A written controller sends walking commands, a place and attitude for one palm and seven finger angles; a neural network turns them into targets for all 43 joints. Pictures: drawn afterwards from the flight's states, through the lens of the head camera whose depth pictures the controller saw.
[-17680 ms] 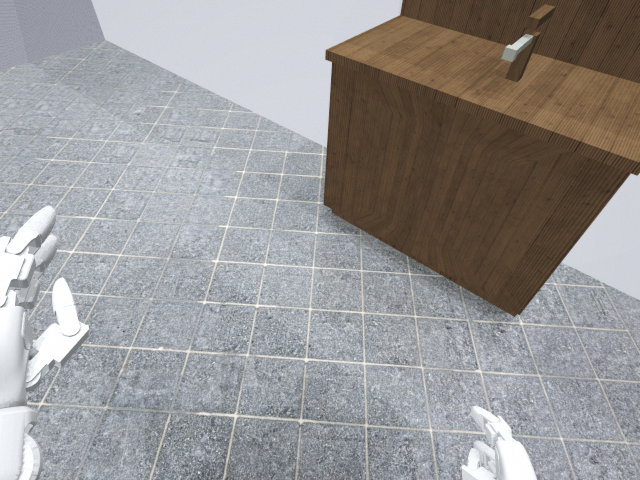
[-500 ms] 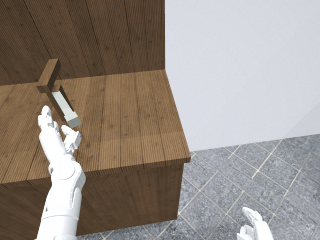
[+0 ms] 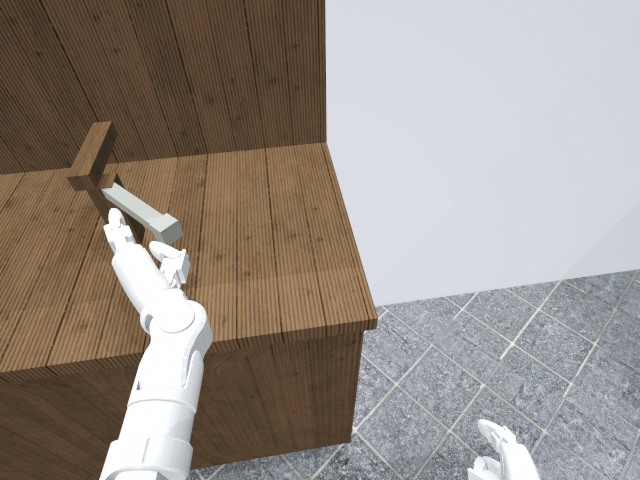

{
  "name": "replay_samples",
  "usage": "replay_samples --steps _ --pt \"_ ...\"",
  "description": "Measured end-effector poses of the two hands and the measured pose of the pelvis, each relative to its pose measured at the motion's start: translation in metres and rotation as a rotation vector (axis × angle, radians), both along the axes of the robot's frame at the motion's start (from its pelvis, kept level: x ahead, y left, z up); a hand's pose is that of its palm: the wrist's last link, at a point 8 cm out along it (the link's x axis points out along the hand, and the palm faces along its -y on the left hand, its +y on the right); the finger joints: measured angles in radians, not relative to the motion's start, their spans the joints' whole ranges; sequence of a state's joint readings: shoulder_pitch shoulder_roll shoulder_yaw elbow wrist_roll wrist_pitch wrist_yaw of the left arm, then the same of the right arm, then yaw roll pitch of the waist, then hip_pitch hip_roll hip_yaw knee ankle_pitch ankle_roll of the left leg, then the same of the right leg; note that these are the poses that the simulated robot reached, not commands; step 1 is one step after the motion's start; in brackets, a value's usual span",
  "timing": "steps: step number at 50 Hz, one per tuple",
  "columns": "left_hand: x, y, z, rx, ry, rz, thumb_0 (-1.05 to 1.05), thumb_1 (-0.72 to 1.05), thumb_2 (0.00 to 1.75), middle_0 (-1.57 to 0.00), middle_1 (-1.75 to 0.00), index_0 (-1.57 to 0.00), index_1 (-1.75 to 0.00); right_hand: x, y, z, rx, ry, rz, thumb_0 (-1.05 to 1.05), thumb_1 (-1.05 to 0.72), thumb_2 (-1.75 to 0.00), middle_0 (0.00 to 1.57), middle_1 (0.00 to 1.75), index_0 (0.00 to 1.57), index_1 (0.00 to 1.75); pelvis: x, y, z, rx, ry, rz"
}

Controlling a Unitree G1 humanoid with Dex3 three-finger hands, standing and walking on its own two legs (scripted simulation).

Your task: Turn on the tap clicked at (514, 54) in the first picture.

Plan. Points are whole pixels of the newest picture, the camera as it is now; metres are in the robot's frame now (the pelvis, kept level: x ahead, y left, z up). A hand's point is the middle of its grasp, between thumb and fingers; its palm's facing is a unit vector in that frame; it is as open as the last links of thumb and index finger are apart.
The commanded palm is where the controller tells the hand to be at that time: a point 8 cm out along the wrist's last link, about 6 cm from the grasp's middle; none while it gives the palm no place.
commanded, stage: push the lever round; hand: left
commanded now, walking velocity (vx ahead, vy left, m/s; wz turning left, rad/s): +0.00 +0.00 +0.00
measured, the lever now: (166, 229) +0.39 +0.24 +0.11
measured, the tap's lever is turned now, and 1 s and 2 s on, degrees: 43 71 86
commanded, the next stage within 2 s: lift the hand up off the lever in 1.14 s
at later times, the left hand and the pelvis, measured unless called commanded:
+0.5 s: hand (215, 234) +0.40 +0.18 +0.10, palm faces +0.77 -0.63 -0.10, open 7.6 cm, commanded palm +0.35 +0.20 +0.10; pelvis +0.01 -0.01 +0.00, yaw +1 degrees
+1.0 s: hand (223, 224) +0.42 +0.17 +0.10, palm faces +0.78 -0.62 -0.11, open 7.9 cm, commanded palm +0.37 +0.20 +0.10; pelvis +0.01 -0.01 +0.00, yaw +0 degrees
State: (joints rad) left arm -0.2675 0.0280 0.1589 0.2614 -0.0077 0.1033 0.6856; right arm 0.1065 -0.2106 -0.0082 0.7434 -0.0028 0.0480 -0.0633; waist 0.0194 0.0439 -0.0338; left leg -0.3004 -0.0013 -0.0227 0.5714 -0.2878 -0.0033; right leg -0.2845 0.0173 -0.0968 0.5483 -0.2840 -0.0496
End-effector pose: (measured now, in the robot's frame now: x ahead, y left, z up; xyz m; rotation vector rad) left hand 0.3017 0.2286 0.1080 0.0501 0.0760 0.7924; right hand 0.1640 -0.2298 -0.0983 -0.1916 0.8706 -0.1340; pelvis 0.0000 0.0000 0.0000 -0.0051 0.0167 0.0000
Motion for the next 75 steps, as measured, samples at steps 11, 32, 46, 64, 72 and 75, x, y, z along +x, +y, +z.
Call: replay_samples --steps 11,32,46,64,72,75 --pt "0.012 -0.012 0.001 -0.008 0.008 0.044 0.01 0.95 0.92 -0.15 -0.15 -0.15 -0.15 -0.002 -0.002 -0.005 0.005 0.034 0.008 0.02 -0.9 -0.9 0.2 0.3 0.2 0.3 0.002 -0.003 0.0 0.0 0.011 0.005" --pt "0.052 -0.039 0.003 -0.005 0.053 0.099 0.01 0.92 0.91 -0.15 -0.15 -0.11 -0.13 -0.008 -0.008 -0.019 0.032 0.119 0.01 0.01 -0.9 -0.9 0.2 0.3 0.2 0.3 0.012 -0.01 -0.002 0.004 0.059 0.007" --pt "0.058 -0.04 0.002 -0.002 0.053 0.11 0.02 0.9 0.9 -0.15 -0.15 -0.11 -0.13 -0.022 -0.023 -0.021 0.009 0.141 -0.017 0.01 -0.91 -0.9 0.2 0.3 0.2 0.3 0.009 -0.013 -0.003 0.003 0.063 0.01" --pt "0.084 -0.041 0.003 -0.002 0.054 0.112 0.02 0.9 0.9 -0.15 -0.15 -0.12 -0.14 -0.055 -0.022 -0.03 0.01 0.206 -0.053 0.01 -0.91 -0.9 0.2 0.3 0.2 0.3 0.005 -0.009 -0.006 0.0 0.099 -0.001" --pt "0.085 -0.04 0.004 -0.013 0.05 0.109 0.02 0.9 0.9 -0.15 -0.15 -0.12 -0.14 -0.069 -0.022 -0.033 0.02 0.236 -0.076 0.01 -0.91 -0.9 0.2 0.3 0.2 0.3 0.008 -0.005 -0.006 0.003 0.103 -0.013" --pt "0.082 -0.038 0.006 -0.012 0.047 0.106 0.02 0.9 0.9 -0.15 -0.15 -0.13 -0.14 -0.07 -0.022 -0.032 0.023 0.232 -0.08 0.01 -0.91 -0.9 0.2 0.3 0.2 0.3 0.008 -0.005 -0.006 0.002 0.096 -0.015"
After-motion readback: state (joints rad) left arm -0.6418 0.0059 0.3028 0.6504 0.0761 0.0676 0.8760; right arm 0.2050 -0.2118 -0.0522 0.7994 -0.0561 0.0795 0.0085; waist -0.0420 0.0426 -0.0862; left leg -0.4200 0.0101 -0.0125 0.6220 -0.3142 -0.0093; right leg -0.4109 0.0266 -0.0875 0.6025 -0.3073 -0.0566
